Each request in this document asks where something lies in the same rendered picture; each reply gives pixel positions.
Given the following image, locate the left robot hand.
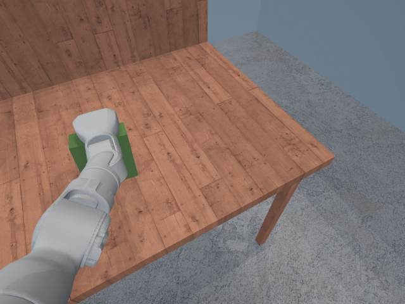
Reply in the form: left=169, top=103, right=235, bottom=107
left=72, top=108, right=119, bottom=144

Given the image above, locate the sponge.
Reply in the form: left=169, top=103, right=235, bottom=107
left=68, top=122, right=138, bottom=179

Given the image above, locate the table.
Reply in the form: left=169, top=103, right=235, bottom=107
left=0, top=0, right=335, bottom=304

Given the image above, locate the left robot forearm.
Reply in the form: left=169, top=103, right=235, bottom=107
left=31, top=132, right=128, bottom=250

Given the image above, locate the robot left upper arm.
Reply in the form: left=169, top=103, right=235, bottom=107
left=0, top=198, right=111, bottom=304

